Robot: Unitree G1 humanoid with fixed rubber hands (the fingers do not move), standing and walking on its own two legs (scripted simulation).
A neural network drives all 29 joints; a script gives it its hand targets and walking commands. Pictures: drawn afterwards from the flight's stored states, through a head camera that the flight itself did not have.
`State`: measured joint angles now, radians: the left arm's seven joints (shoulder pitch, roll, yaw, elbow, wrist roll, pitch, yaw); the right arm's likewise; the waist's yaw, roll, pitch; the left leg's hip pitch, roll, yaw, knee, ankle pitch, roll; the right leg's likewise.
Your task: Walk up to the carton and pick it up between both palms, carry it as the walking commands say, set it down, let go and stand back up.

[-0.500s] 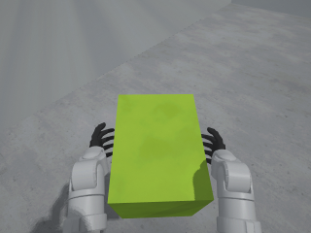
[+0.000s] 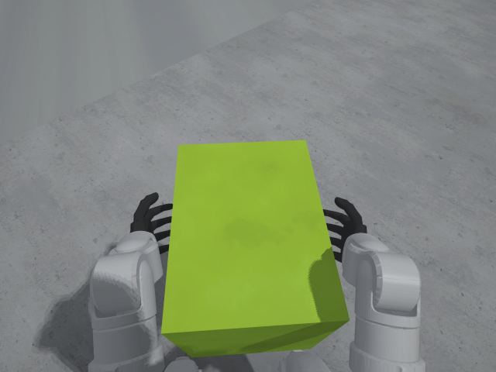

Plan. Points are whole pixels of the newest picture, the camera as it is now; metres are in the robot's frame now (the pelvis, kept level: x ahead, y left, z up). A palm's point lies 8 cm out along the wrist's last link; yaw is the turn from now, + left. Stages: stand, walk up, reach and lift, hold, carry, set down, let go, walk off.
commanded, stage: carry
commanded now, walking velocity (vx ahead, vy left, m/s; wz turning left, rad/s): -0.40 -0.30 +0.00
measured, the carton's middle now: (247, 251) +0.31 +0.02 -0.01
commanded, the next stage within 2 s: none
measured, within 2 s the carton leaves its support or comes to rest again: neither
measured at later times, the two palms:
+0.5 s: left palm out of the picture +0.06 +0.03 +0.07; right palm out of the picture +0.09 -0.27 +0.09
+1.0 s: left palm out of the picture -0.13 -0.16 +0.07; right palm out of the picture -0.11 -0.46 +0.08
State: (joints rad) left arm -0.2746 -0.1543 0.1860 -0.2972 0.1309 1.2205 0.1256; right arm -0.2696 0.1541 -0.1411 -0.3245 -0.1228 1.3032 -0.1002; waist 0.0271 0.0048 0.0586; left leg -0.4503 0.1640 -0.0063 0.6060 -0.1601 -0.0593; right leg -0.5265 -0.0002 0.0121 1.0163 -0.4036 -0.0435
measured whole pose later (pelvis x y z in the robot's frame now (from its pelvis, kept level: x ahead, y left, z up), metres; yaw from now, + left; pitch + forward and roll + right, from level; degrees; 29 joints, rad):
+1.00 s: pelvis -0.40 -0.33 -0.01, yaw +5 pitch +1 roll +1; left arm -0.28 -0.16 0.15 -0.29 0.13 1.22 0.14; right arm -0.25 0.14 -0.12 -0.37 -0.12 1.30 -0.13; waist 0.01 -0.04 0.04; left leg -0.37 0.02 0.07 0.75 -0.46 -0.07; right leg -0.53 0.01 -0.11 0.60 -0.10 -0.09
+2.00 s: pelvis -0.77 -0.70 -0.01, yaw +0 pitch -2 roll +1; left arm -0.27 -0.16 0.14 -0.29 0.13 1.25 0.19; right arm -0.26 0.15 -0.12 -0.32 -0.12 1.27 -0.13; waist 0.00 0.05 0.11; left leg -0.53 0.19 0.01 0.88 -0.47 -0.10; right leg -0.39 -0.03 0.03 0.71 -0.29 0.03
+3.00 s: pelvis -1.10 -1.03 +0.01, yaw +4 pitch +0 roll -2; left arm -0.32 -0.17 0.15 -0.27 0.15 1.27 0.25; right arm -0.31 0.17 -0.12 -0.23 -0.12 1.28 -0.19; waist 0.00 -0.03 0.10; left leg -0.36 0.12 0.03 0.65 -0.28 -0.02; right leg -0.61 0.08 -0.06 1.07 -0.34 -0.03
